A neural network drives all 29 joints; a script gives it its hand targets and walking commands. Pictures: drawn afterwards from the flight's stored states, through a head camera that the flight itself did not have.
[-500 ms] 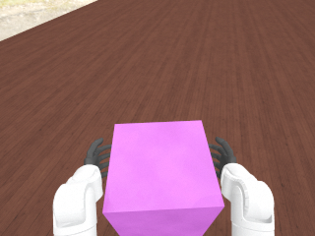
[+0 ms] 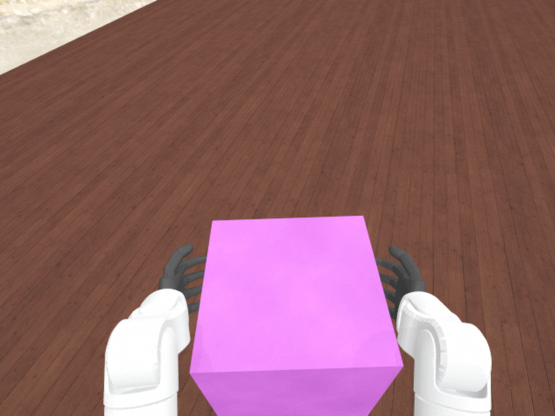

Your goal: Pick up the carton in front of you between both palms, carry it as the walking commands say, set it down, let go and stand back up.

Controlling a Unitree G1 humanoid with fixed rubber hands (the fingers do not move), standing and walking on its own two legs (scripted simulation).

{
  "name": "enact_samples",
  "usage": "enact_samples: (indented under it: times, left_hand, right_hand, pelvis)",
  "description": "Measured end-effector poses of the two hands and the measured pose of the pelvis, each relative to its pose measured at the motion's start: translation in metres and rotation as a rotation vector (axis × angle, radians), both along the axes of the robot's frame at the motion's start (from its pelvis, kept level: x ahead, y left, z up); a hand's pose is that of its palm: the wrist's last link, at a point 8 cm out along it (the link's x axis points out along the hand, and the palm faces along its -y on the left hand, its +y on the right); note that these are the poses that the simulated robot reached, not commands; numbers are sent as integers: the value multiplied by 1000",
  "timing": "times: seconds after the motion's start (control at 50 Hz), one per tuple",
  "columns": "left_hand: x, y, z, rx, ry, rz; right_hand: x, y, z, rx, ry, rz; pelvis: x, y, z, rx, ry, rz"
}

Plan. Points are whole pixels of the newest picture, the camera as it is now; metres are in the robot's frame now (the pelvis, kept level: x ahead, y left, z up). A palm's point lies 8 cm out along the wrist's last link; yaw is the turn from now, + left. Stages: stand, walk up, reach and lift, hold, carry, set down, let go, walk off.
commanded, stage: carry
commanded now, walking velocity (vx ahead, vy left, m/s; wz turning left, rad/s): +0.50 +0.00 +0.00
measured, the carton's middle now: (291, 326) +0.26 -0.01 +0.01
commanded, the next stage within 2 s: none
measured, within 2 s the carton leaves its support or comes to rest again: neither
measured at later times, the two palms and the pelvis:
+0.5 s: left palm (196, 153) +0.59 +0.17 +0.08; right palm (348, 156) +0.57 -0.13 +0.09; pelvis +0.32 +0.04 +0.00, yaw -4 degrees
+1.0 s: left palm (229, 82) +0.90 +0.13 +0.09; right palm (343, 81) +0.90 -0.17 +0.08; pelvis +0.65 -0.02 +0.00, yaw +1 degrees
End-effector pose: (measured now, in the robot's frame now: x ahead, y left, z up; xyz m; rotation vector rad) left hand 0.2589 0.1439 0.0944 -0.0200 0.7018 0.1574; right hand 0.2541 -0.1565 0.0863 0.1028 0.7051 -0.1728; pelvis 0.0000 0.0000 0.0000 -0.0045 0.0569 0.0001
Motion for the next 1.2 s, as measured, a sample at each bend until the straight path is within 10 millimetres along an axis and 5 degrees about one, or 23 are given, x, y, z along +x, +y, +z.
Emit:
enact_samples:
  times: [0.14,0.28,0.42,0.52,0.62,0.8,0.92,1.04,1.2]
  left_hand:
    - [68,3,7,-1,41,54]
    - [166,6,27,-4,-61,23]
    - [281,26,3,-43,-70,-15]
    - [341,27,-11,-42,58,-54]
    - [397,26,-3,-39,53,-78]
    - [512,14,20,-41,-66,-50]
    - [602,-6,7,-14,-78,-5]
    - [659,-11,-8,-8,64,47]
    - [753,-16,12,2,18,37]
  right_hand:
    - [82,3,5,-7,41,58]
    - [171,6,25,-10,-61,27]
    - [275,26,12,-47,-70,-13]
    - [322,28,-1,-46,58,-52]
    - [370,28,6,-49,54,-71]
    - [496,15,30,-48,-65,-46]
    - [600,-6,9,-20,-78,-1]
    - [671,-11,-7,-17,64,53]
    - [761,-15,10,-16,17,45]
  pelvis:
    - [77,-10,20,28,9,7]
    - [172,1,18,23,-2,1]
    - [280,28,-9,5,-27,-50]
    - [332,40,7,3,-18,-75]
    - [387,43,20,-14,-3,-72]
    - [509,24,16,-15,3,-60]
    - [606,-6,-10,-13,-19,-11]
    - [668,-23,9,7,-15,15]
    - [763,-24,24,31,-4,-1]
